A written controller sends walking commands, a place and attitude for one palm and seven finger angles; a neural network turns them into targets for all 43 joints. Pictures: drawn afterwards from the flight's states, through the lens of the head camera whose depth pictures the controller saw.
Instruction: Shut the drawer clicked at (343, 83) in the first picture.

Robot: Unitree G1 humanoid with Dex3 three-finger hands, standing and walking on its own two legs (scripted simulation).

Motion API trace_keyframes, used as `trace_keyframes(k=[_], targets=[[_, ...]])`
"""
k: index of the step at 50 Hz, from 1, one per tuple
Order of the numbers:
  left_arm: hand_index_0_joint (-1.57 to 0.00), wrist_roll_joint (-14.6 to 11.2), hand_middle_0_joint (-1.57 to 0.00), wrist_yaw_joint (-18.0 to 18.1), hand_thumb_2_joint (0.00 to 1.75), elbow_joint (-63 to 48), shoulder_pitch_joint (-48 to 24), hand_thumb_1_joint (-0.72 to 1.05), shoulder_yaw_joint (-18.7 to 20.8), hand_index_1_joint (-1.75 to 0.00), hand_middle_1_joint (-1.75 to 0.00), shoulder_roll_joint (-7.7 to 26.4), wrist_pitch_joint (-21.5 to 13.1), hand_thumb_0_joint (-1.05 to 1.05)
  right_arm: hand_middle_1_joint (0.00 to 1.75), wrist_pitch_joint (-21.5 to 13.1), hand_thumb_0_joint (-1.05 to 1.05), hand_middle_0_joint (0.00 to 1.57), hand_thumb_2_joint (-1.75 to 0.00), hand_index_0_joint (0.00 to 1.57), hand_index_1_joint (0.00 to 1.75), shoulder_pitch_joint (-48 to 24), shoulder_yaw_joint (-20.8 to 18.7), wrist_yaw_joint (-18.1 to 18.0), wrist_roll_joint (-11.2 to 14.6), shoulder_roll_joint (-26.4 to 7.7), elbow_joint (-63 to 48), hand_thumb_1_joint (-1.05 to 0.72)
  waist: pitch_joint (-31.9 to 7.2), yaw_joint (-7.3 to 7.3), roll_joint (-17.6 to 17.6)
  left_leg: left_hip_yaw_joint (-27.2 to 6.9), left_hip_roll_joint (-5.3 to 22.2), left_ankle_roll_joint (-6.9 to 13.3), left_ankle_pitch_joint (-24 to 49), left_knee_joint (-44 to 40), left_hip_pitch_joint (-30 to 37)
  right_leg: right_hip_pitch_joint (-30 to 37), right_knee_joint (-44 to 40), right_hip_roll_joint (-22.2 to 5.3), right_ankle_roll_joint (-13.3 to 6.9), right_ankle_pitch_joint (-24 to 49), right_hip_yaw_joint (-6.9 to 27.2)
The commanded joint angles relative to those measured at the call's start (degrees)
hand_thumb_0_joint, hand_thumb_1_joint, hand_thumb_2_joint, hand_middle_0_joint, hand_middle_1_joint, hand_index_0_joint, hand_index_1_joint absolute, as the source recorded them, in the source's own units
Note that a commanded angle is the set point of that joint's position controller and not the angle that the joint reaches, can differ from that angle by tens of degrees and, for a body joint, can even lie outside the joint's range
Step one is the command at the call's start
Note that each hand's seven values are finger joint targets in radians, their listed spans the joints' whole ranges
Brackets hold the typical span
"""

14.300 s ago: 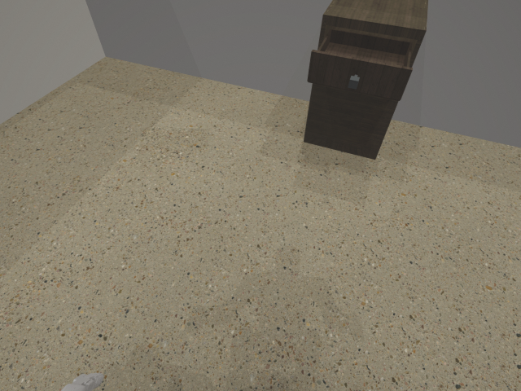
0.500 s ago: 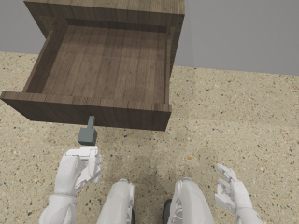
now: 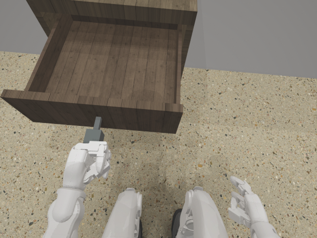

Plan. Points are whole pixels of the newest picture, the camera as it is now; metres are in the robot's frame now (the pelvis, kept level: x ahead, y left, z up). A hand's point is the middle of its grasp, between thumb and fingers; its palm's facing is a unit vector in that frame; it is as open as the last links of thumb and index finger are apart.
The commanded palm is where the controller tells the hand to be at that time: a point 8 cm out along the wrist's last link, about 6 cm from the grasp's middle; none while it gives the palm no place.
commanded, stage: push the drawer shut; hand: left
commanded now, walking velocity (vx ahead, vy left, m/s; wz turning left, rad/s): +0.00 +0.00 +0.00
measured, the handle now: (95, 131) +0.35 +0.17 +0.01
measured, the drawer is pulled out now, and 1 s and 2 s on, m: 0.27 0.14 0.02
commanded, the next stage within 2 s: none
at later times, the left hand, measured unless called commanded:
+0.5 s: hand (112, 137) +0.34 +0.13 +0.01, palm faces -0.09 -1.00 -0.05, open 3.4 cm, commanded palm +0.34 +0.19 +0.02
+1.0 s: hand (117, 114) +0.40 +0.13 +0.01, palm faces -0.06 -1.00 -0.06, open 3.4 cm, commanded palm +0.40 +0.19 +0.02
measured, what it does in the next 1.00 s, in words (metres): stands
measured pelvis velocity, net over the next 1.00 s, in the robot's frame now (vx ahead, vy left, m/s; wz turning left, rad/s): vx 0.00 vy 0.00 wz -0.01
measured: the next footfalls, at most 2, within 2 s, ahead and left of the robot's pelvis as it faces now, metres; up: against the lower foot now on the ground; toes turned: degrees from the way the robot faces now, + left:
none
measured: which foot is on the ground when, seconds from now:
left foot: down 0.00-1.00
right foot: down 0.00-1.00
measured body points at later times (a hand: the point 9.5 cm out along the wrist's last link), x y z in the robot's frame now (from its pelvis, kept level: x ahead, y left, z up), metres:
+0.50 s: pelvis -0.01 +0.00 +0.01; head +0.13 +0.02 +0.44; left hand +0.34 +0.19 +0.01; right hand +0.16 -0.24 -0.10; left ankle +0.02 +0.10 -0.57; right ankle +0.06 -0.10 -0.57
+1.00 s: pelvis +0.00 +0.00 +0.01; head +0.15 +0.01 +0.43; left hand +0.40 +0.19 +0.01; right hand +0.13 -0.25 -0.11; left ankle +0.02 +0.10 -0.57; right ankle +0.06 -0.10 -0.57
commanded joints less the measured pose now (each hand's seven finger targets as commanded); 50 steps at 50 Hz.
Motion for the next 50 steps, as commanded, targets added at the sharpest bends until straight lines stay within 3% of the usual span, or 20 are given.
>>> trace_keyframes(k=[1,2,3,8,12,15,16,18,20,25,27,28,30,32,34,39,45,47,50], targets=[[-1.40,-0.90,-1.40,1.18,0.90,-10.25,-11.81,0.90,4.11,-1.60,-1.60,4.69,-3.42,0.00,0.30,-2.39,0.00,0.20,-0.90,0.20,0.30,1.35,-3.62,-0.90,0.20,-8.20,-6.75,-0.90,-23.42,-1.87,2.09,-4.00,-1.58,-0.56,16.07,-13.34,11.44,19.60,-11.28,3.23,0.92,7.95,7.10],[-1.40,-0.91,-1.40,1.10,0.90,-8.97,-11.55,0.90,4.62,-1.60,-1.60,5.03,-3.31,0.00,0.30,-2.22,0.00,0.20,-0.90,0.20,0.30,1.18,-3.54,-0.87,0.28,-8.21,-6.62,-0.90,-23.13,-1.44,1.92,-3.89,-1.67,-0.61,15.41,-13.72,11.16,20.06,-11.62,3.20,0.85,7.22,7.19],[-1.40,-1.23,-1.40,0.96,0.90,-8.53,-13.27,0.90,3.98,-1.60,-1.60,4.40,-3.21,0.00,0.30,-2.18,0.00,0.20,-0.90,0.20,0.30,1.02,-3.42,-0.88,0.36,-8.16,-6.64,-0.90,-22.77,-2.03,1.02,-3.82,-1.65,-0.45,14.53,-13.70,10.56,20.40,-12.15,3.19,1.01,6.57,7.45],[-1.40,-1.50,-1.40,0.90,0.90,-4.70,-19.67,0.90,5.83,-1.60,-1.60,5.77,-3.06,0.00,0.30,-1.88,0.00,0.20,-0.90,0.20,0.30,1.01,-3.27,-1.25,0.39,-8.44,-5.46,-0.90,-22.74,-2.24,1.06,-3.60,-1.69,-0.35,12.43,-14.03,9.66,20.48,-12.87,3.10,1.21,4.66,7.92],[-1.40,-1.72,-1.40,0.78,0.90,-1.81,-23.56,0.90,6.48,-1.60,-1.60,6.10,-2.97,0.00,0.30,-1.63,0.00,0.20,-0.90,0.20,0.30,1.11,-3.18,-1.40,0.42,-8.48,-4.85,-0.90,-23.23,-2.16,2.66,-3.20,-1.71,-0.46,12.53,-14.45,10.31,20.69,-13.21,3.07,1.18,4.88,8.20],[-1.40,-1.69,-1.40,1.10,0.90,1.06,-24.90,0.90,8.03,-1.60,-1.60,7.24,-2.87,0.00,0.30,-1.34,0.00,0.20,-0.90,0.20,0.30,1.45,-3.15,-1.49,0.49,-8.74,-4.54,-0.90,-23.06,-2.01,1.24,-3.39,-1.56,-0.51,12.55,-15.01,10.02,20.93,-13.22,3.16,1.19,4.81,7.96],[-1.40,-1.78,-1.40,1.10,0.90,1.44,-26.72,0.90,6.70,-1.60,-1.60,5.83,-2.99,0.00,0.30,-1.25,0.00,0.20,-0.90,0.20,0.30,1.50,-3.08,-1.42,0.42,-8.65,-4.45,-0.90,-23.24,-2.66,1.20,-3.28,-1.63,-0.39,12.47,-14.94,10.23,20.98,-13.54,3.14,1.37,5.12,8.10],[-1.40,-1.69,-1.40,1.38,0.90,1.96,-27.88,0.90,7.79,-1.60,-1.60,6.93,-3.26,0.00,0.30,-1.08,0.00,0.20,-0.90,0.20,0.30,1.77,-3.14,-1.35,0.38,-8.74,-4.25,-0.90,-24.05,-1.99,2.51,-3.19,-1.64,-0.64,13.30,-15.28,10.96,21.35,-13.32,3.11,1.22,5.84,8.05],[-1.40,-1.82,-1.40,1.59,0.90,3.99,-28.69,0.90,8.34,-1.60,-1.60,6.99,-3.27,0.00,0.30,-0.92,0.00,0.20,-0.90,0.20,0.30,1.95,-3.17,-1.38,0.38,-8.78,-3.93,-0.90,-24.05,-2.56,0.34,-3.23,-1.50,-0.45,13.89,-15.12,10.26,21.91,-13.39,3.27,1.35,6.57,8.05],[-1.40,-1.51,-1.40,1.70,0.90,6.92,-33.33,0.90,9.07,-1.60,-1.60,7.85,-4.22,0.00,0.30,-0.45,0.00,0.20,-0.90,0.20,0.30,2.58,-3.15,-1.47,0.31,-9.01,-3.15,-0.90,-23.76,-2.99,1.66,-3.37,-1.38,-0.67,13.92,-15.61,10.94,20.87,-13.17,3.32,1.38,6.87,7.90],[-1.40,-1.23,-1.40,1.84,0.90,6.85,-34.46,0.90,9.53,-1.60,-1.60,8.17,-4.79,0.00,0.30,-0.25,0.00,0.20,-0.90,0.20,0.30,2.90,-3.32,-1.32,0.23,-9.13,-2.98,-0.90,-25.72,-2.50,2.67,-3.46,-1.36,-0.92,15.45,-15.88,12.43,21.35,-12.69,3.20,1.33,8.32,7.72],[-1.40,-1.35,-1.40,1.90,0.90,6.93,-35.35,0.90,9.01,-1.60,-1.60,7.58,-4.82,0.00,0.30,-0.17,0.00,0.20,-0.90,0.20,0.30,2.96,-3.34,-1.25,0.16,-8.99,-2.80,-0.90,-26.04,-2.87,3.57,-3.38,-1.36,-0.93,16.35,-15.71,13.08,21.11,-12.72,3.23,1.35,9.21,7.77],[-1.40,-1.30,-1.40,2.05,0.90,8.98,-36.75,0.90,9.11,-1.60,-1.60,7.68,-4.74,0.00,0.30,0.08,0.00,0.20,-0.90,0.20,0.30,3.42,-3.29,-1.30,0.23,-9.10,-2.36,-0.90,-24.79,-3.70,2.10,-3.83,-1.12,-0.90,16.58,-15.89,12.91,20.28,-12.61,3.39,1.41,9.46,7.36],[-1.40,-0.96,-1.40,2.17,0.90,8.74,-38.21,0.90,8.78,-1.60,-1.60,7.39,-5.16,0.00,0.30,0.24,0.00,0.20,-0.90,0.20,0.30,3.78,-3.46,-1.14,0.13,-9.29,-2.19,-0.90,-26.46,-3.47,3.44,-4.03,-1.05,-1.18,18.03,-16.07,14.61,20.01,-12.14,3.28,1.38,10.57,7.18],[-1.40,-0.71,-1.40,2.33,0.90,10.64,-38.93,0.90,8.37,-1.60,-1.60,6.77,-5.05,0.00,0.30,0.56,0.00,0.20,-0.90,0.20,0.30,4.15,-3.49,-1.00,0.13,-9.26,-1.88,-0.90,-25.74,-3.82,2.67,-4.10,-1.03,-1.24,17.73,-16.31,14.56,19.89,-12.46,3.32,1.44,10.34,7.11],[-1.40,-0.40,-1.40,2.67,0.90,12.34,-43.55,0.90,9.52,-1.60,-1.60,8.04,-5.73,0.00,0.30,0.91,0.00,0.20,-0.90,0.20,0.30,5.07,-3.61,-1.04,0.05,-9.39,-1.00,-0.90,-27.66,-4.32,1.94,-3.95,-1.04,-1.20,18.44,-15.91,14.56,20.98,-12.52,3.40,1.57,11.31,7.50],[-1.40,-0.27,-1.40,1.96,0.90,17.01,-49.72,0.90,11.12,-1.60,-1.60,9.89,-5.98,0.00,0.30,1.30,0.00,0.20,-0.90,0.20,0.30,5.85,-3.35,-1.45,-0.04,-9.37,-0.03,-0.90,-26.94,-5.27,3.28,-3.70,-1.05,-1.08,18.30,-15.71,13.35,20.42,-12.42,3.49,1.59,11.52,7.66],[-1.40,-0.43,-1.40,1.88,0.90,18.61,-50.66,0.90,12.86,-1.60,-1.60,11.16,-6.01,0.00,0.30,1.45,0.00,0.20,-0.90,0.20,0.30,6.29,-3.43,-1.43,-0.06,-9.36,0.39,-0.90,-28.08,-5.09,2.95,-3.25,-1.12,-1.11,18.92,-15.33,12.90,21.69,-12.58,3.48,1.72,12.45,8.11],[-1.40,-0.46,-1.40,1.53,0.90,22.05,-53.57,0.90,14.15,-1.60,-1.60,12.48,-5.91,0.00,0.30,1.60,0.00,0.20,-0.90,0.20,0.30,6.78,-3.21,-1.62,-0.03,-9.20,0.84,-0.90,-27.15,-5.96,1.79,-2.92,-1.20,-0.77,17.80,-14.98,10.62,22.60,-13.11,3.65,1.85,12.01,8.59]])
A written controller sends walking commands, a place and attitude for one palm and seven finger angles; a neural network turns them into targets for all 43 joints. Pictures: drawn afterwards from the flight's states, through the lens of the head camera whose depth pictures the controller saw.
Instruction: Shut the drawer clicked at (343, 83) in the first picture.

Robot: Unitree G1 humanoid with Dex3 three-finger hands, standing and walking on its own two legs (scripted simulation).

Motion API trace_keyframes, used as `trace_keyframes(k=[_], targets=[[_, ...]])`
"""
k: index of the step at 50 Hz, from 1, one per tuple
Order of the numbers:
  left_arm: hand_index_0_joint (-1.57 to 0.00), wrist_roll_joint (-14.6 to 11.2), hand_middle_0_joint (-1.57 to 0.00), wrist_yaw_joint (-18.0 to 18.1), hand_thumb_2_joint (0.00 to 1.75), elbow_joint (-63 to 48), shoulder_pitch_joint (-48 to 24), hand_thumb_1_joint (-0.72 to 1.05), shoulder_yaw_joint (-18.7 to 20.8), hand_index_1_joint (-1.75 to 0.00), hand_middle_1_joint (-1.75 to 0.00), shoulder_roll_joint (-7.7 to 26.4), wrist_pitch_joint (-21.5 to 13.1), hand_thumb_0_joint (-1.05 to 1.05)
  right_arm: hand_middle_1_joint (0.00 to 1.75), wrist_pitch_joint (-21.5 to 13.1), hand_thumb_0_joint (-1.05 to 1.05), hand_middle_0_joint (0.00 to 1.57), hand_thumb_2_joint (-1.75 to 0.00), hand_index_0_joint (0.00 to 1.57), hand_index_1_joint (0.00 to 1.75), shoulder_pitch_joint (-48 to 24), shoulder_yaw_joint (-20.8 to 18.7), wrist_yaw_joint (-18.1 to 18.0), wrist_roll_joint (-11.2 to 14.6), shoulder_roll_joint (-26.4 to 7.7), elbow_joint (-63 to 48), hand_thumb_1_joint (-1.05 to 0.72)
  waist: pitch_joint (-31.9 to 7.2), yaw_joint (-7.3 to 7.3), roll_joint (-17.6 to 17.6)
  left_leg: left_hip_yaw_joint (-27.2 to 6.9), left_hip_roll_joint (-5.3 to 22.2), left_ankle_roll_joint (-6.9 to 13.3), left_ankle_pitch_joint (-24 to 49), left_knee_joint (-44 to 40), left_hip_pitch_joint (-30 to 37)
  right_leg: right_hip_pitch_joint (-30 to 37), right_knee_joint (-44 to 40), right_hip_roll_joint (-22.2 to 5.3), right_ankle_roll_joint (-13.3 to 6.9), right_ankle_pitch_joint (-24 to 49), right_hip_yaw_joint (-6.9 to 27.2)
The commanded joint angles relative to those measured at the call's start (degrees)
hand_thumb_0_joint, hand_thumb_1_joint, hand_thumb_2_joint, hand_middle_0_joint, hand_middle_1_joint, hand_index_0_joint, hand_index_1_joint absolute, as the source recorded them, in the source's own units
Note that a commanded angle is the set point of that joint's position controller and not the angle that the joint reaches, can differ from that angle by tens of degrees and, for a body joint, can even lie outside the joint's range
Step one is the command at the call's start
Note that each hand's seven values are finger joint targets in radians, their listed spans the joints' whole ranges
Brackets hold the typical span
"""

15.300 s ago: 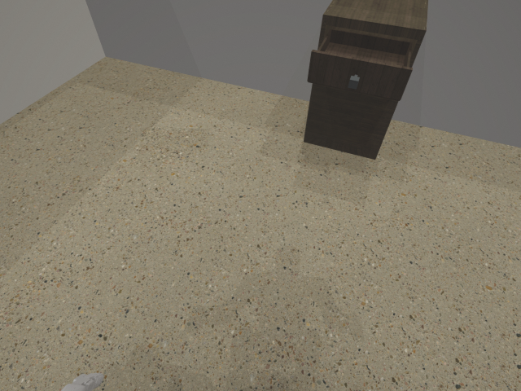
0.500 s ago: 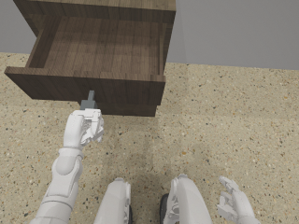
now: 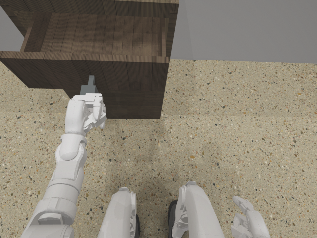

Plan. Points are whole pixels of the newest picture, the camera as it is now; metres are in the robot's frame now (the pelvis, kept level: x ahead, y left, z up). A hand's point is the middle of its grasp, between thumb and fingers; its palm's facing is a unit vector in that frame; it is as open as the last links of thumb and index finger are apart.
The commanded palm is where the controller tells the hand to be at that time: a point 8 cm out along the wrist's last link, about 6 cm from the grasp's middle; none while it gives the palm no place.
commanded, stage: push the drawer shut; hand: left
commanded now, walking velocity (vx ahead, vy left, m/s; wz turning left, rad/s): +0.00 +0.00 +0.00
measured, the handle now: (90, 88) +0.48 +0.17 +0.00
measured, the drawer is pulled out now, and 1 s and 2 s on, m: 0.14 0.02 0.00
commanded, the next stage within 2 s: pull the fist back off the drawer in 1.40 s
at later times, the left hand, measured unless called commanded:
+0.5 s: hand (106, 93) +0.47 +0.13 +0.00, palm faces -0.04 -1.00 -0.06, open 3.4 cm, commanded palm +0.46 +0.19 +0.01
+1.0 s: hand (108, 72) +0.53 +0.13 +0.00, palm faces -0.02 -1.00 -0.06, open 3.4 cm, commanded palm +0.52 +0.18 +0.01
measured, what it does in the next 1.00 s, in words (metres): stands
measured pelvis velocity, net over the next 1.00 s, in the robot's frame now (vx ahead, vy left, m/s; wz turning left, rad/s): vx -0.01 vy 0.00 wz -0.04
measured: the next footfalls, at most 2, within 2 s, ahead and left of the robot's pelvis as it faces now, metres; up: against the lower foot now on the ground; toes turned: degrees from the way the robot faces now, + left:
none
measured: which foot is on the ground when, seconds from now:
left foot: down 0.00-1.00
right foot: down 0.00-1.00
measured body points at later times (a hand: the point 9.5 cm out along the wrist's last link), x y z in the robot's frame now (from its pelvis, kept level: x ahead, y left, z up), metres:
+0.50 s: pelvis +0.00 +0.00 +0.00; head +0.17 +0.01 +0.41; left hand +0.46 +0.19 +0.00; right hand +0.08 -0.26 -0.13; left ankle +0.02 +0.10 -0.58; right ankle +0.07 -0.11 -0.58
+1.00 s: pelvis -0.01 +0.00 -0.02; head +0.19 +0.02 +0.39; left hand +0.53 +0.19 +0.01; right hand +0.02 -0.26 -0.14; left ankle +0.02 +0.10 -0.58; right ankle +0.07 -0.11 -0.58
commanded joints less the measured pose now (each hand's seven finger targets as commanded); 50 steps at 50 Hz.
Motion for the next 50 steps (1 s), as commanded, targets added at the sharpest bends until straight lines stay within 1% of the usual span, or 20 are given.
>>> trace_keyframes(k=[1,3,5,8,11,13,16,21,22,24,27,28,29,32,34,39,43,46,48,50], targets=[[-1.40,-1.46,-1.40,0.67,0.90,-8.12,-22.11,0.90,6.19,-1.60,-1.60,10.13,-3.62,0.00,0.30,-1.78,0.00,0.20,-0.90,0.20,0.30,5.40,-3.52,-0.94,0.05,-8.91,-4.88,-0.90,-28.83,-2.07,2.10,-4.00,-1.47,-1.08,15.49,-11.34,10.59,23.79,-10.01,3.01,1.40,9.56,7.35],[-1.40,-1.46,-1.40,0.49,0.90,-8.19,-22.90,0.90,7.26,-1.60,-1.60,11.27,-3.95,0.00,0.30,-1.59,0.00,0.20,-0.90,0.20,0.30,5.70,-3.59,-0.89,0.03,-8.91,-4.91,-0.90,-30.54,-1.49,3.65,-3.88,-1.46,-1.32,16.97,-11.50,11.50,24.54,-9.64,2.96,1.30,11.02,7.46],[-1.40,-1.63,-1.40,0.28,0.90,-6.36,-23.14,0.90,7.19,-1.60,-1.60,10.86,-3.64,0.00,0.30,-1.42,0.00,0.20,-0.90,0.20,0.30,6.21,-3.60,-0.66,0.01,-8.83,-5.08,-0.90,-30.62,-1.76,3.55,-4.00,-1.40,-1.26,17.96,-11.46,11.65,24.36,-9.33,3.20,1.25,12.07,7.22],[-1.40,-1.66,-1.40,0.14,0.90,-5.21,-25.30,0.90,9.79,-1.60,-1.60,13.46,-4.04,0.00,0.30,-1.13,0.00,0.20,-0.90,0.20,0.30,6.83,-3.52,-0.59,-0.05,-8.93,-4.70,-0.90,-31.34,-1.92,2.34,-3.61,-1.34,-1.19,17.84,-11.10,10.00,26.28,-9.51,3.21,1.43,12.88,7.89],[-1.40,-1.50,-1.40,-0.14,0.90,-4.84,-25.54,0.90,9.68,-1.60,-1.60,13.17,-4.30,0.00,0.30,-0.98,0.00,0.20,-0.90,0.20,0.30,7.57,-3.60,-0.26,-0.17,-9.03,-4.86,-0.90,-32.91,-1.76,4.03,-3.79,-1.26,-1.38,19.23,-11.54,11.78,25.73,-9.10,3.35,1.31,13.94,7.49],[-1.40,-1.58,-1.40,0.01,0.90,-3.55,-27.45,0.90,9.61,-1.60,-1.60,12.93,-4.40,0.00,0.30,-0.83,0.00,0.20,-0.90,0.20,0.30,7.88,-3.67,-0.14,-0.22,-9.05,-4.32,-0.90,-31.43,-2.69,3.23,-3.75,-1.15,-1.26,18.72,-11.32,11.17,25.10,-9.53,3.39,1.54,13.52,7.63],[-1.40,-1.06,-1.40,0.11,0.90,-1.03,-30.29,0.90,11.69,-1.60,-1.60,15.53,-4.92,0.00,0.30,-0.72,0.00,0.20,-0.90,0.20,0.30,8.64,-3.51,-0.22,-0.41,-9.17,-3.89,-0.90,-30.49,-3.18,1.99,-3.43,-1.17,-0.95,17.13,-10.74,8.71,25.53,-9.69,3.51,1.63,12.44,8.15],[-1.40,-0.36,-1.40,-0.41,0.90,1.19,-34.17,0.90,12.76,-1.60,-1.60,17.26,-5.59,0.00,0.30,-0.42,0.00,0.20,-0.90,0.20,0.30,9.66,-3.45,-0.20,-0.71,-9.37,-3.55,-0.90,-32.16,-3.18,4.36,-3.63,-1.18,-1.06,17.72,-10.66,9.74,24.59,-9.12,3.61,1.48,12.26,7.96],[-1.40,-0.49,-1.40,-0.51,0.90,1.84,-35.60,0.90,12.18,-1.60,-1.60,16.71,-5.54,0.00,0.30,-0.32,0.00,0.20,-0.90,0.20,0.30,9.64,-3.48,-0.20,-0.68,-9.44,-3.20,-0.90,-31.70,-3.97,4.51,-3.82,-1.01,-1.04,17.85,-10.54,10.07,23.49,-9.16,3.58,1.56,12.27,7.81],[-1.40,-0.33,-1.40,-0.43,0.90,2.92,-36.96,0.90,13.67,-1.60,-1.60,18.45,-5.48,0.00,0.30,-0.02,0.00,0.20,-0.90,0.20,0.30,10.31,-3.39,-0.15,-0.79,-9.70,-3.16,-0.90,-32.10,-3.72,4.20,-4.02,-1.05,-1.09,17.88,-10.52,9.94,23.66,-8.96,3.64,1.56,11.98,7.64],[-1.40,0.20,-1.40,-0.39,0.90,4.48,-42.14,0.90,12.61,-1.60,-1.60,17.99,-5.53,0.00,0.30,0.30,0.00,0.20,-0.90,0.20,0.30,10.95,-3.31,-0.03,-1.06,-9.96,-2.60,-0.90,-31.88,-5.02,6.18,-4.90,-0.81,-1.17,17.86,-10.58,11.84,20.37,-8.68,3.80,1.55,10.62,6.98],[-1.40,0.52,-1.40,-0.23,0.90,5.23,-42.49,0.90,13.24,-1.60,-1.60,18.55,-5.60,0.00,0.30,0.36,0.00,0.20,-0.90,0.20,0.30,11.27,-3.33,0.11,-1.22,-10.04,-2.63,-0.90,-32.52,-4.67,6.86,-4.72,-0.91,-1.20,17.45,-10.41,11.75,20.32,-8.70,3.83,1.49,10.01,7.06],[-1.40,0.51,-1.40,0.01,0.90,6.13,-43.41,0.90,13.68,-1.60,-1.60,19.07,-5.62,0.00,0.30,0.48,0.00,0.20,-0.90,0.20,0.30,11.46,-3.26,0.12,-1.26,-10.06,-2.44,-0.90,-32.70,-5.20,5.13,-4.64,-0.89,-0.95,17.19,-10.03,10.88,21.01,-8.97,3.90,1.63,10.10,7.31],[-1.40,1.22,-1.40,-0.08,0.90,7.17,-45.32,0.90,14.11,-1.60,-1.60,20.04,-6.14,0.00,0.30,0.82,0.00,0.20,-0.90,0.20,0.30,12.23,-3.23,0.28,-1.50,-10.17,-2.52,-0.90,-34.12,-5.17,6.34,-5.10,-0.78,-1.07,18.58,-10.06,11.96,20.70,-8.37,4.02,1.53,10.99,6.99],[-1.40,1.44,-1.40,0.00,0.90,8.54,-47.19,0.90,13.84,-1.60,-1.60,19.79,-6.17,0.00,0.30,1.16,0.00,0.20,-0.90,0.20,0.30,12.65,-3.16,0.50,-1.66,-10.27,-2.12,-0.90,-33.69,-5.77,6.84,-5.28,-0.61,-1.09,18.28,-9.96,12.36,19.39,-8.50,4.08,1.55,10.30,6.84],[-1.40,2.74,-1.40,-0.28,0.90,13.31,-50.89,0.90,15.60,-1.60,-1.60,23.06,-6.06,0.00,0.30,2.03,0.00,0.20,-0.90,0.20,0.30,13.67,-2.72,0.65,-1.89,-10.47,-1.87,-0.90,-31.89,-6.71,5.78,-4.82,-0.65,-0.54,16.23,-8.93,8.43,19.94,-8.78,4.31,1.62,9.14,7.62],[-1.40,3.19,-1.40,-0.41,0.90,14.89,-55.69,0.90,16.54,-1.60,-1.60,25.36,-5.71,0.00,0.30,2.69,0.00,0.20,-0.90,0.20,0.30,14.55,-2.39,0.65,-2.14,-10.90,-1.75,-0.90,-32.51,-7.81,7.07,-5.17,-0.54,-0.33,16.06,-8.22,7.93,18.64,-8.35,4.36,1.67,8.56,7.49],[-1.40,3.79,-1.40,-0.49,0.90,15.98,-56.96,0.90,17.47,-1.60,-1.60,26.84,-5.44,0.00,0.30,3.28,0.00,0.20,-0.90,0.20,0.30,15.63,-2.33,0.84,-2.42,-11.25,-1.84,-0.90,-34.13,-7.69,8.96,-6.03,-0.38,-0.56,18.24,-8.17,10.35,17.00,-7.46,4.58,1.47,9.54,6.70],[-1.40,4.05,-1.40,-0.50,0.90,16.01,-57.33,0.90,17.54,-1.60,-1.60,27.10,-5.12,0.00,0.30,3.77,0.00,0.20,-0.90,0.20,0.30,16.06,-2.32,1.06,-2.47,-11.33,-1.96,-0.90,-35.76,-7.82,8.93,-6.42,-0.19,-0.65,19.72,-7.88,11.11,17.11,-7.07,4.66,1.47,10.64,6.50],[-1.40,4.24,-1.40,-0.47,0.90,17.52,-58.38,0.90,16.56,-1.60,-1.60,26.01,-4.56,0.00,0.30,4.12,0.00,0.20,-0.90,0.20,0.30,16.39,-2.26,1.30,-2.49,-11.24,-1.97,-0.90,-34.35,-8.76,9.28,-6.64,-0.04,-0.53,19.53,-7.83,11.10,15.54,-7.24,4.75,1.50,10.26,6.31]])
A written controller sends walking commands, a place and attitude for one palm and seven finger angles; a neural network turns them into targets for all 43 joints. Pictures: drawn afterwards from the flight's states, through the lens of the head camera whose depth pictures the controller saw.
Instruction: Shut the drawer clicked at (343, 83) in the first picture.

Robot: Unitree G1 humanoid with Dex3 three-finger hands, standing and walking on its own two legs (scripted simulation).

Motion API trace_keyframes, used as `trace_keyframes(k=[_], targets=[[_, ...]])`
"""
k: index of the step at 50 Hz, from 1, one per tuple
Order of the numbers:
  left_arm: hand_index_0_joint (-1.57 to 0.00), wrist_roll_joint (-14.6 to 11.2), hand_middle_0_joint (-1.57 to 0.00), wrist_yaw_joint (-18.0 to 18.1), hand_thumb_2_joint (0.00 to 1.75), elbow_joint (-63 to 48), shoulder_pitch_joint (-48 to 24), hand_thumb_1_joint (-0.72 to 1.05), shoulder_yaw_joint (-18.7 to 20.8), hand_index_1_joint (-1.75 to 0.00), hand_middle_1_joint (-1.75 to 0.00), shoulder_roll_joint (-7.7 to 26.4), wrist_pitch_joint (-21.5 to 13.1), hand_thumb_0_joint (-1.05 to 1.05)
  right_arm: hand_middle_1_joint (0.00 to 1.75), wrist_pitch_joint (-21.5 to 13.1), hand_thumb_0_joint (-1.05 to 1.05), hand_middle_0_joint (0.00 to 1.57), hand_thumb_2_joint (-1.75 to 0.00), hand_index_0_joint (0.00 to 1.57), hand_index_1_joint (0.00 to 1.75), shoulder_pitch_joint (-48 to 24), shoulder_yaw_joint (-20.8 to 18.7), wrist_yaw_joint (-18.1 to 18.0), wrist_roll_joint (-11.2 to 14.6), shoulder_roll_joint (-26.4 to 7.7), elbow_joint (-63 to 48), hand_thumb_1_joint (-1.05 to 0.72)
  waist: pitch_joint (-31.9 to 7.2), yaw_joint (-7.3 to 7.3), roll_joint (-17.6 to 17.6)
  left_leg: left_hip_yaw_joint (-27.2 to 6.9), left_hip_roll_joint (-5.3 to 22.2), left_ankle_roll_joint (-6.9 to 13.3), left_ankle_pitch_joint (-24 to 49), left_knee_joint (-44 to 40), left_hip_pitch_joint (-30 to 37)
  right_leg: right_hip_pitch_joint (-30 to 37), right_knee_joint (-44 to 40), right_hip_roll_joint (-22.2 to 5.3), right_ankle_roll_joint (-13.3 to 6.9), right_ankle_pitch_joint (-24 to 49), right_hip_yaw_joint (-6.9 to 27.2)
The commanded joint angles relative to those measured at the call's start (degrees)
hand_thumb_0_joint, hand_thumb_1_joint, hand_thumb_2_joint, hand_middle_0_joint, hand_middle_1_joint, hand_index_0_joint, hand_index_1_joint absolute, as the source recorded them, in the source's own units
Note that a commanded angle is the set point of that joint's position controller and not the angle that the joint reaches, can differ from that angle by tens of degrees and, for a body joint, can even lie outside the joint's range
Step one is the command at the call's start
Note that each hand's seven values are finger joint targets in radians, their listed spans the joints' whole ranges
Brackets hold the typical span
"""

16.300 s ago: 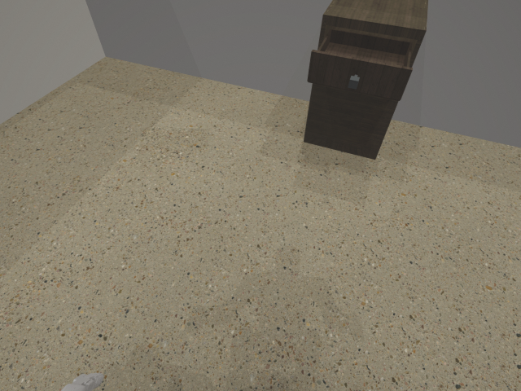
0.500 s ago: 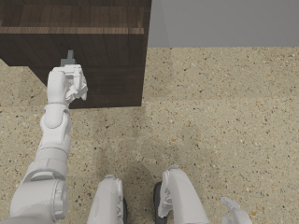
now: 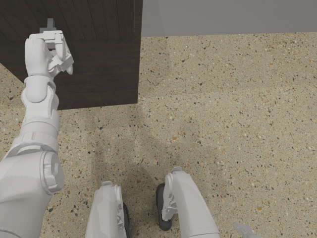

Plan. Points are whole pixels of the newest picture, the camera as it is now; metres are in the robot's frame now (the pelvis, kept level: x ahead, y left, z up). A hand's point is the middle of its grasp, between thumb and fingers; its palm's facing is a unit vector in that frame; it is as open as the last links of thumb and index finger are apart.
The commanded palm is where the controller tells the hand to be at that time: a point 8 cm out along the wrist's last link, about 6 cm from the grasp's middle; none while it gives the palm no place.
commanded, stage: push the drawer shut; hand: left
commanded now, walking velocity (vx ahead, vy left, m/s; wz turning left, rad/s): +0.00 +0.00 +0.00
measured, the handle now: (50, 32) +0.60 +0.19 +0.02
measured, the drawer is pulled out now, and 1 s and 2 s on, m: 0.02 0.00 0.00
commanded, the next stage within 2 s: pull the fist back off the drawer in 0.40 s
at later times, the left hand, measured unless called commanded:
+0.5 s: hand (69, 46) +0.56 +0.15 +0.02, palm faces +0.03 -1.00 -0.05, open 3.5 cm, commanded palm +0.58 +0.19 +0.03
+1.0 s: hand (68, 48) +0.56 +0.15 +0.02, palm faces +0.02 -1.00 -0.04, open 3.4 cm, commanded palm +0.51 +0.19 +0.03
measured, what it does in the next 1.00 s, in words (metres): stands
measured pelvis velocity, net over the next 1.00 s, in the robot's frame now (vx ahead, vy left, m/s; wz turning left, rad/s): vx -0.02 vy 0.01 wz -0.04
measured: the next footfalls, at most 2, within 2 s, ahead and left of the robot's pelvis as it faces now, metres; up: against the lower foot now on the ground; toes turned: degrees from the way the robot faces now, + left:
none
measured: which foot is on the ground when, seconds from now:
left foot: down 0.00-1.00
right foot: down 0.00-1.00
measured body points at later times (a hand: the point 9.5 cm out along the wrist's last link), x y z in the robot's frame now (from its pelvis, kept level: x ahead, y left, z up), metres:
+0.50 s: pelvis -0.02 +0.00 -0.02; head +0.20 +0.04 +0.38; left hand +0.56 +0.21 +0.02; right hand +0.00 -0.26 -0.12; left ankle +0.03 +0.09 -0.56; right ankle +0.08 -0.11 -0.56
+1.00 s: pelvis -0.02 +0.01 -0.01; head +0.20 +0.04 +0.38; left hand +0.55 +0.21 +0.02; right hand -0.03 -0.23 -0.12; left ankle +0.03 +0.09 -0.56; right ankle +0.08 -0.11 -0.56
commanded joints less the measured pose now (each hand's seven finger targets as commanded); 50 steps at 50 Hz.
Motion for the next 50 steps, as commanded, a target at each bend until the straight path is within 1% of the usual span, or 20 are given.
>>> trace_keyframes(k=[1,4,5,7,9,12,15,18,20,23,25,28,31,33,36,38,43,45,47,50], targets=[[-1.40,-1.38,-1.40,1.51,0.90,-11.92,-28.79,0.90,3.18,-1.60,-1.60,15.39,-3.27,0.00,0.30,-0.03,0.00,0.20,-0.90,0.20,0.30,11.26,-3.81,-0.40,-0.21,-10.82,-2.54,-0.90,-36.03,-1.74,8.17,-6.47,-1.45,-0.85,19.27,-10.75,18.72,23.49,-8.66,3.34,1.60,8.59,6.31],[-1.40,-0.71,-1.40,1.48,0.90,-10.76,-31.04,0.90,4.38,-1.60,-1.60,18.36,-2.41,0.00,0.30,0.50,0.00,0.20,-0.90,0.20,0.30,11.93,-3.47,-0.46,-0.22,-10.95,-2.52,-0.90,-35.09,-2.32,7.42,-6.03,-1.47,-0.42,17.73,-10.17,15.63,25.01,-9.27,3.42,1.69,7.99,7.14],[-1.40,-0.54,-1.40,1.35,0.90,-10.50,-31.71,0.90,4.06,-1.60,-1.60,17.97,-2.32,0.00,0.30,0.51,0.00,0.20,-0.90,0.20,0.30,12.01,-3.37,-0.41,-0.21,-10.76,-2.80,-0.90,-35.81,-2.40,8.21,-6.27,-1.47,-0.36,17.83,-10.08,15.89,24.52,-8.86,3.50,1.57,7.94,7.01],[-1.40,0.00,-1.40,1.34,0.90,-10.69,-31.64,0.90,5.54,-1.60,-1.60,20.33,-2.07,0.00,0.30,1.00,0.00,0.20,-0.90,0.20,0.30,12.67,-3.38,-0.35,-0.42,-11.18,-2.69,-0.90,-37.97,-1.92,9.86,-6.62,-1.35,-0.68,20.01,-9.89,17.76,24.19,-8.29,3.51,1.48,9.16,6.62],[-1.40,0.17,-1.40,1.12,0.90,-10.65,-32.59,0.90,3.93,-1.60,-1.60,18.63,-1.62,0.00,0.30,1.26,0.00,0.20,-0.90,0.20,0.30,12.90,-3.37,-0.07,-0.44,-10.99,-2.57,-0.90,-37.23,-2.62,10.45,-6.64,-1.11,-0.70,20.52,-9.75,18.58,23.19,-8.62,3.62,1.50,9.35,6.52],[-1.40,0.64,-1.40,1.36,0.90,-9.16,-36.30,0.90,4.06,-1.60,-1.60,19.86,-1.05,0.00,0.30,1.70,0.00,0.20,-0.90,0.20,0.30,13.51,-3.20,-0.19,-0.48,-11.31,-2.11,-0.90,-34.46,-4.34,9.18,-7.11,-0.95,-0.39,18.74,-9.37,16.59,21.30,-8.65,3.66,1.74,7.93,6.21],[-1.40,1.74,-1.40,2.21,0.90,-10.18,-41.16,0.90,3.58,-1.60,-1.60,20.69,-0.81,0.00,0.30,1.77,0.00,0.20,-0.90,0.20,0.30,14.07,-3.01,-0.27,-0.68,-11.16,-1.80,-0.90,-35.86,-5.09,11.55,-7.40,-1.14,-0.30,18.00,-8.96,17.11,20.07,-8.43,3.60,1.60,7.09,6.29],[-1.40,2.66,-1.40,2.90,0.90,-7.08,-44.25,0.90,3.13,-1.60,-1.60,22.08,0.25,0.00,0.30,1.77,0.00,0.20,-0.90,0.20,0.30,14.42,-2.48,-0.51,-0.76,-11.51,-1.38,-0.90,-32.99,-6.66,9.72,-7.26,-1.34,0.11,13.58,-8.56,13.12,19.39,-8.98,3.67,1.89,3.92,6.60],[-1.40,3.36,-1.40,3.12,0.90,-6.72,-47.34,0.90,2.24,-1.60,-1.60,22.72,0.48,0.00,0.30,1.45,0.00,0.20,-0.90,0.20,0.30,14.24,-2.07,-0.76,-0.75,-11.37,-1.40,-0.90,-32.35,-7.43,11.82,-7.39,-1.43,0.23,11.45,-8.45,12.26,17.67,-8.80,3.56,1.74,2.38,6.67],[-1.40,3.81,-1.40,3.50,0.90,-5.88,-49.79,0.90,2.63,-1.60,-1.60,24.96,0.98,0.00,0.30,1.02,0.00,0.20,-0.90,0.20,0.30,14.23,-1.72,-1.04,-0.72,-11.80,-1.42,-0.90,-33.18,-8.15,11.78,-7.05,-1.70,0.42,8.65,-7.68,10.28,17.80,-9.08,3.55,1.89,0.42,7.45],[-1.40,4.36,-1.40,3.47,0.90,-6.26,-52.15,0.90,1.39,-1.60,-1.60,25.22,1.08,0.00,0.30,0.51,0.00,0.20,-0.90,0.20,0.30,13.93,-1.29,-1.25,-0.65,-11.58,-1.55,-0.90,-33.19,-8.63,14.23,-7.24,-1.74,0.43,6.94,-7.92,10.11,16.55,-8.74,3.52,1.72,-0.80,7.37],[-1.40,4.48,-1.40,3.32,0.90,-4.65,-49.84,0.90,3.42,-1.60,-1.60,27.95,1.79,0.00,0.30,0.07,0.00,0.20,-0.90,0.20,0.30,13.92,-0.94,-1.21,-0.58,-12.15,-2.35,-0.90,-33.38,-7.33,13.71,-7.27,-1.76,0.28,4.36,-8.07,8.15,17.80,-8.95,3.50,1.62,-2.87,7.93],[-1.40,4.27,-1.40,2.93,0.90,-3.48,-47.61,0.90,3.23,-1.60,-1.60,27.03,2.67,0.00,0.30,-0.30,0.00,0.20,-0.90,0.20,0.30,13.79,-0.77,-0.95,-0.38,-12.15,-3.10,-0.90,-33.21,-6.78,13.77,-7.34,-1.71,0.21,2.70,-8.50,7.26,18.18,-9.22,3.58,1.46,-4.07,8.32],[-1.40,4.06,-1.40,2.70,0.90,-5.36,-46.98,0.90,4.55,-1.60,-1.60,28.79,2.73,0.00,0.30,-0.50,0.00,0.20,-0.90,0.20,0.30,13.61,-0.71,-0.95,-0.28,-12.29,-3.70,-0.90,-34.69,-5.97,12.85,-7.15,-1.61,0.30,2.46,-8.30,6.42,19.75,-9.19,3.44,1.54,-4.53,8.87],[-1.40,3.35,-1.40,2.15,0.90,-6.43,-42.48,0.90,5.84,-1.60,-1.60,28.52,2.88,0.00,0.30,-0.60,0.00,0.20,-0.90,0.20,0.30,13.74,-0.81,-0.59,-0.09,-12.23,-4.37,-0.90,-36.12,-4.08,13.73,-7.39,-1.39,-0.12,3.40,-9.43,8.26,20.43,-8.73,3.56,1.28,-3.76,8.31],[-1.40,2.49,-1.40,1.79,0.90,-7.25,-39.59,0.90,6.64,-1.60,-1.60,28.25,3.19,0.00,0.30,-0.55,0.00,0.20,-0.90,0.20,0.30,13.23,-0.94,-0.51,0.16,-12.14,-4.82,-0.90,-35.47,-3.38,11.26,-7.20,-1.11,-0.11,3.14,-9.71,7.21,21.82,-9.25,3.45,1.33,-4.33,9.00],[-1.40,1.14,-1.40,1.65,0.90,-10.88,-33.31,0.90,7.25,-1.60,-1.60,25.60,3.43,0.00,0.30,-0.42,0.00,0.20,-0.90,0.20,0.30,13.47,-1.60,-0.15,0.39,-12.09,-5.14,-0.90,-36.49,-1.50,11.10,-7.77,-0.65,-0.46,6.21,-11.49,11.49,21.57,-8.55,3.70,1.33,-1.81,7.20],[-1.40,0.50,-1.40,1.76,0.90,-12.26,-28.79,0.90,7.43,-1.60,-1.60,23.38,3.51,0.00,0.30,-0.19,0.00,0.20,-0.90,0.20,0.30,13.55,-2.05,0.15,0.42,-11.88,-5.33,-0.90,-37.95,-0.63,9.94,-8.03,-0.51,-0.58,9.72,-11.78,14.08,21.70,-8.12,3.96,1.30,0.55,6.47],[-1.40,-0.41,-1.40,1.98,0.90,-14.79,-25.86,0.90,8.55,-1.60,-1.60,23.44,3.52,0.00,0.30,0.07,0.00,0.20,-0.90,0.20,0.30,13.51,-2.33,0.28,0.41,-11.80,-5.31,-0.90,-37.17,0.05,8.87,-7.53,-0.34,-0.72,11.99,-12.00,14.30,23.39,-8.55,3.87,1.42,2.16,6.55],[-1.40,-1.16,-1.40,1.98,0.90,-18.81,-17.46,0.90,7.41,-1.60,-1.60,19.57,3.49,0.00,0.30,0.41,0.00,0.20,-0.90,0.20,0.30,12.95,-3.01,0.79,0.59,-11.19,-5.94,-0.90,-38.03,1.47,8.74,-7.38,-0.24,-1.13,17.97,-12.73,18.06,24.97,-8.63,3.98,1.22,6.49,5.99]])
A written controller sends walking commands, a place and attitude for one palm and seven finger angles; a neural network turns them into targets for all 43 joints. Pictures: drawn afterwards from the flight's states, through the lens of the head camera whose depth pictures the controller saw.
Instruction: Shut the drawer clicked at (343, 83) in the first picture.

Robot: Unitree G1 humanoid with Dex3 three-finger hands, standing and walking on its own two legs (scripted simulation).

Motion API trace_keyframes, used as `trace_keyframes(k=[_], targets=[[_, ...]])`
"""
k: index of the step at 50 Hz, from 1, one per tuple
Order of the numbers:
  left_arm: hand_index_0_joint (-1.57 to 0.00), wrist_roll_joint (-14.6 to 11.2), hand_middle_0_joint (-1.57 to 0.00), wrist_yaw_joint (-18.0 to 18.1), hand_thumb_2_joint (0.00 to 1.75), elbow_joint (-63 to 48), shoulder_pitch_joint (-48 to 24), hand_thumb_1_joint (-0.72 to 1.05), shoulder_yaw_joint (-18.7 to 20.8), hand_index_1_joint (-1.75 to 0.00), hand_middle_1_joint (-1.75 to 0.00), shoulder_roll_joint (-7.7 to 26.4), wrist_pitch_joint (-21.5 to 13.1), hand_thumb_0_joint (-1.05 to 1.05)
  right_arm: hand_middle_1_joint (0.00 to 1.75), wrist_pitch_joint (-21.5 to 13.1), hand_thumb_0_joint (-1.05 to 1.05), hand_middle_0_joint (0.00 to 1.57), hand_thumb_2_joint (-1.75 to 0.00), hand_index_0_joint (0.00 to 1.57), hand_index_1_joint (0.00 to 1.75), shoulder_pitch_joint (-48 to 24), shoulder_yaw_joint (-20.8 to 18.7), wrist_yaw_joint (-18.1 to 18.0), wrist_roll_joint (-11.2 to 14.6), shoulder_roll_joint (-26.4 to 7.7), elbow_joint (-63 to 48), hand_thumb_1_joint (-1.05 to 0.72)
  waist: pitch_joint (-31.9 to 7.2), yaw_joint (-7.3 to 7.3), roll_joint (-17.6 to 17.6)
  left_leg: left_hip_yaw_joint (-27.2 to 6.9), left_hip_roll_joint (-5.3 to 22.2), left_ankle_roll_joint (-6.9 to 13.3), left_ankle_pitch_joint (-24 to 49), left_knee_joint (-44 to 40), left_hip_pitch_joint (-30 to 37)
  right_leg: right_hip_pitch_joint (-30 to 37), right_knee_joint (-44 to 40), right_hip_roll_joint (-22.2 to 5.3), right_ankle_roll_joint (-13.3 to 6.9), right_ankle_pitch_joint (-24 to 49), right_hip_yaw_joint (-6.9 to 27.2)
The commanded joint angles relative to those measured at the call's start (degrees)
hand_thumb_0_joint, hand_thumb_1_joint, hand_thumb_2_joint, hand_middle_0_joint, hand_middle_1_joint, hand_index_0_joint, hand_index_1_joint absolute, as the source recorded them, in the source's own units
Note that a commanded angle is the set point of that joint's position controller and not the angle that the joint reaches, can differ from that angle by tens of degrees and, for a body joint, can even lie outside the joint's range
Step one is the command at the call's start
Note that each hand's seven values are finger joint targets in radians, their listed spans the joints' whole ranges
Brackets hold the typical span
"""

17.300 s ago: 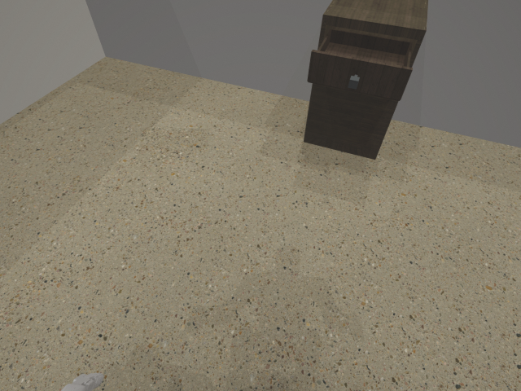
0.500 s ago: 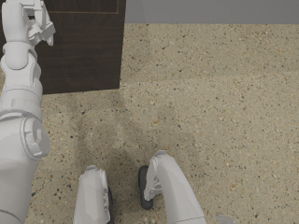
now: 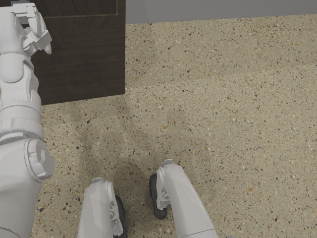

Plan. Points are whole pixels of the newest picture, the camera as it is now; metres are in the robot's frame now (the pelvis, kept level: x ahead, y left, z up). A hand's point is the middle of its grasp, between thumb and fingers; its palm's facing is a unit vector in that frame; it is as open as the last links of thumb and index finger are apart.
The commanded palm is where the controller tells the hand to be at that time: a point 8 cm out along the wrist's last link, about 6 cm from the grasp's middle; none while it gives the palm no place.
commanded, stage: pull the fist back off the drawer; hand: left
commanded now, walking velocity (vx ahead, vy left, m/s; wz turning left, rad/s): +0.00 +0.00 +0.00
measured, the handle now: (24, 7) +0.64 +0.20 +0.03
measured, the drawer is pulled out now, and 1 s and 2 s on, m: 0.00 0.00 0.00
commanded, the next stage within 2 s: draw the hand back to the body in 0.20 s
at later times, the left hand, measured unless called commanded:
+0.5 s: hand (28, 57) +0.49 +0.18 +0.08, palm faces +0.03 -1.00 -0.04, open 3.3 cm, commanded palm +0.45 +0.22 +0.10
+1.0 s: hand out of the picture +0.35 +0.20 +0.20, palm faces +0.18 -0.94 -0.30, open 3.3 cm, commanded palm +0.31 +0.25 +0.23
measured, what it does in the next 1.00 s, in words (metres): rises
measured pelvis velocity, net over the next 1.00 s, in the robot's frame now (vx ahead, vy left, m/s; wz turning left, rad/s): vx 0.09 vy -0.01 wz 0.09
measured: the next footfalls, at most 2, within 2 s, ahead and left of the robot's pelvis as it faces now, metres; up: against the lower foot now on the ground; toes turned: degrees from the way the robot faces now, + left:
none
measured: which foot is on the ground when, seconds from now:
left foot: down 0.00-1.00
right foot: down 0.00-1.00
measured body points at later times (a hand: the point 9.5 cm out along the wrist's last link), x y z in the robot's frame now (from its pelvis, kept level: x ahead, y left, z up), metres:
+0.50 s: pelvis +0.06 +0.00 +0.07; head +0.23 +0.03 +0.48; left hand +0.48 +0.23 +0.08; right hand +0.19 -0.25 -0.05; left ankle +0.04 +0.08 -0.55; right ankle +0.11 -0.12 -0.55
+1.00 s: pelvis +0.09 -0.01 +0.16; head +0.13 -0.02 +0.61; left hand +0.33 +0.25 +0.22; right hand +0.28 -0.23 +0.07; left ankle +0.04 +0.08 -0.55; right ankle +0.11 -0.11 -0.55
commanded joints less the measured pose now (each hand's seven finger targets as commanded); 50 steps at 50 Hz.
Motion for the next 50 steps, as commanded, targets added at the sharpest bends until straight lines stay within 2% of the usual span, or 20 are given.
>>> trace_keyframes(k=[1,3,5,8,10,14,15,17,20,24,27,32,33,36,40,41,42,43,46,50], targets=[[-1.40,-3.36,-1.40,1.82,0.90,-17.31,-9.88,0.90,2.44,-1.60,-1.60,12.97,-3.65,0.00,0.30,-0.67,0.00,0.20,-0.90,0.20,0.30,8.39,-5.87,-0.23,0.27,-11.88,-4.04,-0.90,-39.40,5.01,8.23,-8.12,-0.96,-2.98,18.43,-15.21,24.64,29.09,-8.76,1.89,-0.23,4.72,4.39],[-1.40,-4.62,-1.40,1.94,0.90,-20.43,-5.78,0.90,1.70,-1.60,-1.60,10.53,-3.71,0.00,0.30,-0.50,0.00,0.20,-0.90,0.20,0.30,8.01,-6.43,0.03,0.43,-11.50,-4.21,-0.90,-38.50,5.18,5.62,-7.81,-1.06,-2.95,21.50,-15.49,25.60,31.17,-9.39,1.90,-0.12,7.89,4.35],[-1.40,-5.61,-1.40,1.92,0.90,-24.50,-1.34,0.90,0.17,-1.60,-1.60,7.46,-4.07,0.00,0.30,-0.64,0.00,0.20,-0.90,0.20,0.30,7.08,-6.83,0.21,0.76,-10.86,-4.84,-0.90,-39.13,5.98,6.64,-7.38,-1.29,-3.23,25.03,-15.97,27.72,32.76,-9.51,1.74,-0.26,11.65,4.39],[-1.40,-6.07,-1.40,2.11,0.90,-27.04,-2.63,0.90,-3.60,-1.60,-1.60,3.40,-5.13,0.00,0.30,-0.93,0.00,0.20,-0.90,0.20,0.30,6.98,-7.69,0.12,0.97,-10.89,-3.12,-0.90,-36.45,4.01,5.23,-7.88,-1.11,-3.63,26.91,-16.05,30.39,31.04,-10.12,1.60,0.10,12.99,3.86],[-1.40,-6.23,-1.40,1.82,0.90,-28.21,-6.79,0.90,-6.71,-1.60,-1.60,0.44,-6.52,0.00,0.30,-1.56,0.00,0.20,-0.90,0.20,0.30,6.47,-7.84,-0.20,0.85,-10.54,-1.92,-0.90,-34.72,2.74,8.09,-8.01,-1.26,-3.96,27.41,-15.80,32.40,27.96,-10.23,1.32,0.01,12.40,3.61],[-1.40,-6.43,-1.40,0.51,0.90,-26.95,-5.55,0.90,-10.55,-1.60,-1.60,-3.94,-8.79,0.00,0.30,-2.05,0.00,0.20,-0.90,0.20,0.30,6.42,-8.82,-0.60,0.46,-10.47,0.07,-0.90,-36.09,2.90,9.48,-9.27,-1.07,-5.75,34.83,-15.69,39.44,25.43,-10.20,1.21,-0.24,13.89,2.46],[-1.40,-6.60,-1.40,0.13,0.90,-28.57,-7.46,0.90,-13.10,-1.60,-1.60,-6.17,-9.31,0.00,0.30,-2.14,0.00,0.20,-0.90,0.20,0.30,6.39,-8.98,-0.69,0.50,-10.39,0.23,-0.90,-36.93,2.48,12.49,-10.13,-0.78,-6.31,38.44,-15.64,42.97,22.90,-10.02,1.01,-0.26,13.97,2.25],[-1.40,-7.45,-1.40,-0.15,0.90,-34.52,0.69,0.90,-10.28,-1.60,-1.60,-2.79,-8.74,0.00,0.30,-1.66,0.00,0.20,-0.90,0.20,0.30,5.92,-9.57,-0.40,0.91,-10.71,-1.22,-0.90,-43.27,6.67,14.28,-10.05,-0.61,-7.55,45.78,-17.64,49.92,27.89,-11.46,1.19,-0.52,16.65,2.10],[-1.40,-8.97,-1.40,-0.22,0.90,-39.72,14.47,0.90,-11.14,-1.60,-1.60,-4.30,-4.62,0.00,0.30,-1.00,0.00,0.20,-0.90,0.20,0.30,4.19,-9.54,-0.14,2.33,-9.96,-4.27,-0.90,-44.24,9.01,10.87,-9.17,-0.76,-7.04,48.91,-21.28,52.11,36.72,-14.72,1.45,-0.42,20.80,2.09],[-1.40,-10.58,-1.40,1.30,0.90,-46.40,23.77,0.90,-10.66,-1.60,-1.60,-4.49,-0.41,0.00,0.30,-0.82,0.00,0.20,-0.90,0.20,0.30,1.17,-8.66,-1.17,4.00,-8.42,-7.31,-0.90,-35.89,10.13,1.16,-5.99,-1.90,-4.27,36.62,-26.74,44.18,49.39,-19.79,1.39,0.26,22.64,3.39],[-1.40,-11.11,-1.40,2.63,0.90,-52.66,26.21,0.90,-11.69,-1.60,-1.60,-5.62,-1.02,0.00,0.30,-2.06,0.00,0.20,-0.90,0.20,0.30,-0.11,-8.25,-2.30,4.00,-7.39,-7.89,-0.90,-32.88,10.60,2.88,-4.75,-2.28,-4.05,34.06,-29.52,46.08,52.66,-22.42,1.25,0.37,22.61,3.90],[-1.40,-11.73,-1.40,0.47,0.90,-51.57,33.32,0.90,-15.30,-1.60,-1.60,-8.95,-1.58,0.00,0.30,-4.16,0.00,0.20,-0.90,0.20,0.30,-1.43,-7.93,-3.47,4.18,-7.45,-7.42,-0.90,-23.07,9.96,-0.32,-3.76,-2.42,-3.59,29.00,-33.67,47.12,54.58,-26.93,1.13,0.33,19.56,3.48],[-1.40,-11.99,-1.40,-0.34,0.90,-51.80,34.80,0.90,-15.43,-1.60,-1.60,-8.91,-1.36,0.00,0.30,-4.45,0.00,0.20,-0.90,0.20,0.30,-1.75,-7.95,-3.62,4.36,-7.63,-7.64,-0.90,-21.97,10.20,-1.49,-3.71,-2.52,-3.49,27.65,-34.64,47.33,55.55,-27.90,1.10,0.29,18.73,3.37],[-1.40,-13.10,-1.40,-2.50,0.90,-56.16,41.54,0.90,-14.81,-1.60,-1.60,-7.90,-0.07,0.00,0.30,-5.15,0.00,0.20,-0.90,0.20,0.30,-2.79,-7.73,-3.91,4.67,-7.51,-9.52,-0.90,-22.82,12.43,2.26,-3.55,-2.82,-3.69,31.60,-37.86,52.22,60.41,-29.92,0.91,-0.15,21.03,3.27],[-1.40,-15.14,-1.40,-3.30,0.90,-61.92,50.20,0.90,-14.08,-1.60,-1.60,-7.77,2.01,0.00,0.30,-6.61,0.00,0.20,-0.90,0.20,0.30,-4.65,-7.39,-4.29,5.15,-7.26,-11.85,-0.90,-18.70,13.42,-0.67,-3.78,-2.65,-3.63,32.60,-41.59,54.60,64.73,-32.99,0.80,0.00,22.65,2.58],[-1.40,-7.29,-1.40,2.59,0.90,-62.44,53.89,0.90,-15.30,-1.60,-1.60,-1.67,6.97,0.00,0.30,-4.33,0.00,0.20,-0.90,0.20,0.30,-7.23,-7.58,-5.26,5.21,-6.27,-12.30,-0.90,-22.37,15.68,-0.69,-3.21,-2.47,-3.39,33.56,-45.43,59.26,70.05,-36.16,-1.00,-0.67,20.68,4.95],[-1.40,-6.94,-1.40,5.54,0.90,-67.91,54.10,0.90,-17.24,-1.60,-1.60,-5.13,9.45,0.00,0.30,-3.95,0.00,0.20,-0.90,0.20,0.30,-7.00,-7.38,-5.87,5.28,-5.37,-14.11,-0.90,-19.98,14.32,0.01,-3.12,-2.31,-3.51,33.14,-46.83,61.31,69.99,-37.81,-1.18,-0.40,20.96,4.51],[-1.40,-6.02,-1.40,7.69,0.90,-68.47,56.64,0.90,-17.97,-1.60,-1.60,-5.61,11.57,0.00,0.30,-3.65,0.00,0.20,-0.90,0.20,0.30,-7.55,-7.03,-6.41,5.35,-5.37,-13.93,-0.90,-16.59,14.55,2.25,-3.19,-1.94,-3.66,32.54,-48.36,62.71,69.77,-39.26,-1.41,-0.46,19.85,4.38],[-1.40,-5.00,-1.40,11.79,0.90,-70.95,57.28,0.90,-17.42,-1.60,-1.60,-4.45,15.42,0.00,0.30,-3.38,0.00,0.20,-0.90,0.20,0.30,-9.64,-6.05,-8.02,5.25,-5.42,-13.67,-0.90,-10.53,14.05,-2.43,-3.28,-1.79,-2.88,27.52,-52.50,64.63,72.88,-43.77,-1.12,-0.30,17.89,4.26],[-1.40,-4.42,-1.40,13.86,0.90,-77.04,57.20,0.90,-16.47,-1.60,-1.60,-3.06,17.27,0.00,0.30,-5.28,0.00,0.20,-0.90,0.20,0.30,-11.72,-5.33,-9.21,5.06,-5.27,-12.67,-0.90,-7.26,15.05,-0.64,-3.53,-1.78,-2.66,27.46,-57.30,70.68,76.80,-48.54,-1.19,-0.55,17.57,4.01]])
